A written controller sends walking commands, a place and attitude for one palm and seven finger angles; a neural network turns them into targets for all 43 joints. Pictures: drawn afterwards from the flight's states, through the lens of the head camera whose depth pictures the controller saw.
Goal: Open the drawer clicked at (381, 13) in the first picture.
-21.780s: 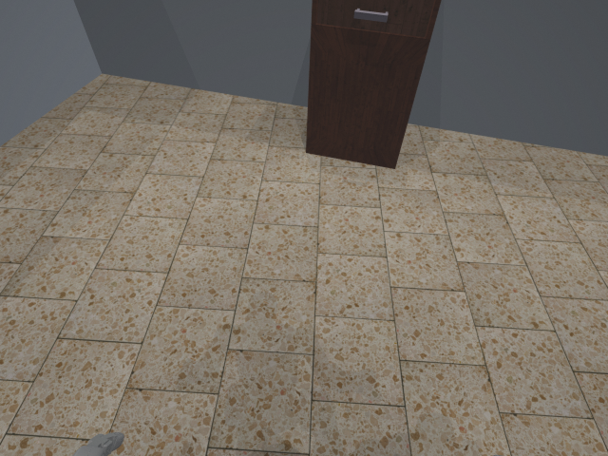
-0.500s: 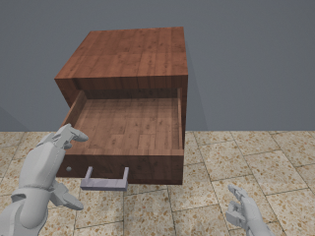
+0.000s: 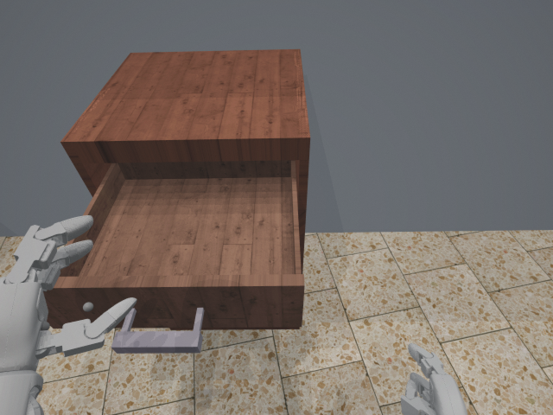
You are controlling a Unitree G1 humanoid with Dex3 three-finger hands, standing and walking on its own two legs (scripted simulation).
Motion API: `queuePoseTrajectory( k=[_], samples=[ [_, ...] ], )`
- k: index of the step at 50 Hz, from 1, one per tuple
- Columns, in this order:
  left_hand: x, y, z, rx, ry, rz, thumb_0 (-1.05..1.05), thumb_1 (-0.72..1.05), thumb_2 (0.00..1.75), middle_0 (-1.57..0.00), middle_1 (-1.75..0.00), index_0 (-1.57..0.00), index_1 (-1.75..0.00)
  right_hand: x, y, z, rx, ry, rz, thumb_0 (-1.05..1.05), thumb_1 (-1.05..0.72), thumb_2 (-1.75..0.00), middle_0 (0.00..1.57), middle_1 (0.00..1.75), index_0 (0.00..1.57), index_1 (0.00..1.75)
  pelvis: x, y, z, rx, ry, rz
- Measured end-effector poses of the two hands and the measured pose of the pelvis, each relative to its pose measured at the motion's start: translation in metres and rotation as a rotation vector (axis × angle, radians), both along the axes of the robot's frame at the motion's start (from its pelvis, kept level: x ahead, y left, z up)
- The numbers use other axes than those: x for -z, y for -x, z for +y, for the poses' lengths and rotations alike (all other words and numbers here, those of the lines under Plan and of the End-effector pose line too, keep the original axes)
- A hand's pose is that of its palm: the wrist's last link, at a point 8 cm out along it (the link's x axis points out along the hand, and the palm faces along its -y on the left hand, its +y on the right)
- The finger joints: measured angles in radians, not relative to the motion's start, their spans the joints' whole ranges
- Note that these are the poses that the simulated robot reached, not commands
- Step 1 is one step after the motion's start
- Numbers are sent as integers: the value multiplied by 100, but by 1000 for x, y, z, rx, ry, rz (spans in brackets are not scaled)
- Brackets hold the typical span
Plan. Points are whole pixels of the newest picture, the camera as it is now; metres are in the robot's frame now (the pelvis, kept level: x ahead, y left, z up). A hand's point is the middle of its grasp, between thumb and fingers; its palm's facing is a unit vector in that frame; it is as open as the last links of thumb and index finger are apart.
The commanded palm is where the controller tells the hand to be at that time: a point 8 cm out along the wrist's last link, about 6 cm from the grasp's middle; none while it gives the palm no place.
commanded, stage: draw the hand back to the body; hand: left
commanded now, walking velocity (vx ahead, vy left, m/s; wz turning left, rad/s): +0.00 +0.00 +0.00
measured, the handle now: (161, 328) +0.24 +0.22 -0.03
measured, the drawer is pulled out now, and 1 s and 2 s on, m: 0.29 0.29 0.29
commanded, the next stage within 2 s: step back with the hand held close in 0.44 s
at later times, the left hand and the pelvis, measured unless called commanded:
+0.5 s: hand (76, 312) +0.18 +0.23 +0.16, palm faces +0.41 -0.82 -0.40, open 7.5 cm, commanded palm +0.12 +0.27 +0.17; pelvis +0.00 -0.01 +0.00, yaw +1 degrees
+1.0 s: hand (38, 337) +0.15 +0.26 +0.16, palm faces +0.31 -0.80 -0.51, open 7.4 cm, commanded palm +0.09 +0.30 +0.17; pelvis -0.04 +0.02 -0.01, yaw +1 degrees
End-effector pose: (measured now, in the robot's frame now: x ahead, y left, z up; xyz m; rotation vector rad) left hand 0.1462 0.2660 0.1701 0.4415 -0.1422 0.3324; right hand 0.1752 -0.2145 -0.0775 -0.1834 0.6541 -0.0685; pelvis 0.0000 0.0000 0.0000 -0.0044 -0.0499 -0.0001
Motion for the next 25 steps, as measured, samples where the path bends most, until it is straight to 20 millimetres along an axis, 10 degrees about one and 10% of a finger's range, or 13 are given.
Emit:
queuePoseTrajectory(
  k=[25],
  samples=[
    [-3,11,4,-66,-12,-17,1,85,88,-21,-32,-21,-32,-4,-15,5,-25,-30,-51,2,-90,-90,20,30,20,30,2,1,-7,-16,-2,0]
  ],
)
